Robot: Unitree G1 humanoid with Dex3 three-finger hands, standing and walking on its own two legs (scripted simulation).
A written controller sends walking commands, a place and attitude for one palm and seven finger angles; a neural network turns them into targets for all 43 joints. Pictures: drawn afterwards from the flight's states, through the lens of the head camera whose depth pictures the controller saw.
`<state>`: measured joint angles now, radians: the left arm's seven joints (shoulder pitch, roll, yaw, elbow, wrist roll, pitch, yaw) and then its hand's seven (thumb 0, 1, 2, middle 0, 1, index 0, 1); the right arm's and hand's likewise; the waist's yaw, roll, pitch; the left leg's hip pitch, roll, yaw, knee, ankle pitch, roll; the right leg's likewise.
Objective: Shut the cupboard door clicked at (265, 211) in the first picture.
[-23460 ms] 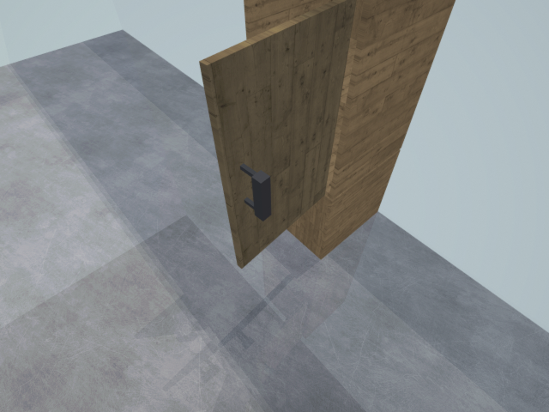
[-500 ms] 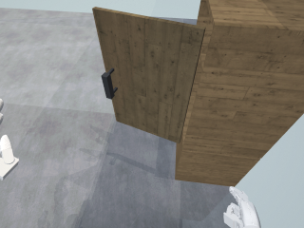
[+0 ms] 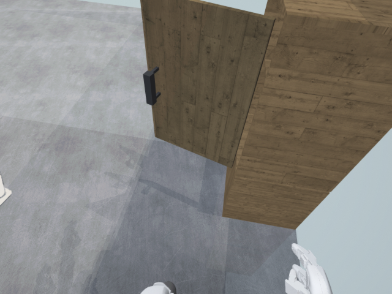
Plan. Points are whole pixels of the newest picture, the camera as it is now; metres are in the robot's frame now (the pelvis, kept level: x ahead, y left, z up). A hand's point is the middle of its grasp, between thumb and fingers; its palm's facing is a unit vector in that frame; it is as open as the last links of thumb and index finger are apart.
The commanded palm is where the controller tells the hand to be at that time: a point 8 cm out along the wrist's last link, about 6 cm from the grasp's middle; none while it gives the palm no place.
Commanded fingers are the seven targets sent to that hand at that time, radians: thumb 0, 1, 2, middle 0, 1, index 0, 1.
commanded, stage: step back with the hand held close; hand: left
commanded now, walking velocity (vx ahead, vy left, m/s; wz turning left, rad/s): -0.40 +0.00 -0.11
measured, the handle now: (153, 85) +0.77 +0.18 -0.02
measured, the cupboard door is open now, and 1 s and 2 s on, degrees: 73 73 73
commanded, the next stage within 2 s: stop stepping back and stand still in 0.26 s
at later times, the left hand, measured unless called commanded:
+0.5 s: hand out of the picture +0.11 +0.28 +0.19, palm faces +0.35 -0.85 -0.39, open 7.4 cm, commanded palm +0.06 +0.33 +0.19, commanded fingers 0.00 0.90 0.90 -0.20 -0.30 -0.20 -0.30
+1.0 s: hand out of the picture +0.06 +0.33 +0.18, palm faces +0.35 -0.86 -0.37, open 7.4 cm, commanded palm +0.00 +0.37 +0.19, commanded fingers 0.00 0.90 0.90 -0.20 -0.30 -0.20 -0.30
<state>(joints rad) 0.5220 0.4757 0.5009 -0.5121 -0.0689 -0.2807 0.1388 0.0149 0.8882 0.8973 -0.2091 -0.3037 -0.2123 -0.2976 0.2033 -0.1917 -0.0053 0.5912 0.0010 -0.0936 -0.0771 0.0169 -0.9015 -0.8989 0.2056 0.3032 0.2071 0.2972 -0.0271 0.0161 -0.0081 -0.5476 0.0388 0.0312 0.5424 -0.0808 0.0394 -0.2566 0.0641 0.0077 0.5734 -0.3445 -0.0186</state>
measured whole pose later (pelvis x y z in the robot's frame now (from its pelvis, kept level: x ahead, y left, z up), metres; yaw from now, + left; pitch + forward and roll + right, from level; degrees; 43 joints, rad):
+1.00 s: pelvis -0.18 +0.09 +0.02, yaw -6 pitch -2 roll -2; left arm 0.52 0.41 0.43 -0.48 -0.05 -0.13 0.17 0.02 0.89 0.90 -0.20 -0.30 -0.21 -0.30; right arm 0.26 -0.15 0.03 0.64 -0.01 -0.09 -0.05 0.02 -0.90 -0.90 0.20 0.30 0.21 0.30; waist -0.05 -0.04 -0.02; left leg -0.31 0.03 0.02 0.50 -0.18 0.02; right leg -0.40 0.04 -0.06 0.85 -0.40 -0.02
